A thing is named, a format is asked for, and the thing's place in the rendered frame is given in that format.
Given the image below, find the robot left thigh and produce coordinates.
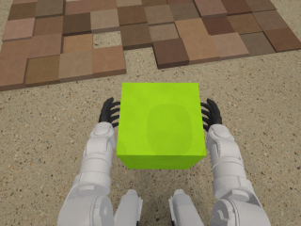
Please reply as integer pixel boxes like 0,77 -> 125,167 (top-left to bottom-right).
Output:
114,193 -> 143,226

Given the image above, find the robot right upper arm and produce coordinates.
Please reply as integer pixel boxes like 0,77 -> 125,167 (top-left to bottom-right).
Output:
210,198 -> 271,226

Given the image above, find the robot right thigh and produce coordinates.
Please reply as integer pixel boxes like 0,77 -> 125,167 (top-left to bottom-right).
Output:
168,193 -> 204,226

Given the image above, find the carton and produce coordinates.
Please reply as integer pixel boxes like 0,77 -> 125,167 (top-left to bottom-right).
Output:
116,82 -> 207,170

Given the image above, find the right robot forearm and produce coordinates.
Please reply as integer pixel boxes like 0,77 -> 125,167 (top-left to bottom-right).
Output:
206,123 -> 271,226

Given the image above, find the robot left hand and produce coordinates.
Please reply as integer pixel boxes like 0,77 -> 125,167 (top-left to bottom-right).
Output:
98,97 -> 120,128

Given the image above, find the robot right hand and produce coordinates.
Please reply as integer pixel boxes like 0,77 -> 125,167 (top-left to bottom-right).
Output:
200,98 -> 223,132

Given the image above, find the left robot forearm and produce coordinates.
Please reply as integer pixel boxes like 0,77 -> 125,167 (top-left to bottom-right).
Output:
57,121 -> 116,226

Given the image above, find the robot left upper arm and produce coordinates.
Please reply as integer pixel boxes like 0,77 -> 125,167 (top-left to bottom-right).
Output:
57,193 -> 115,226

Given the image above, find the robot thigh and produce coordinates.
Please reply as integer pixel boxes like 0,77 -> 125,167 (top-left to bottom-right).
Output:
168,193 -> 204,226
114,193 -> 143,226

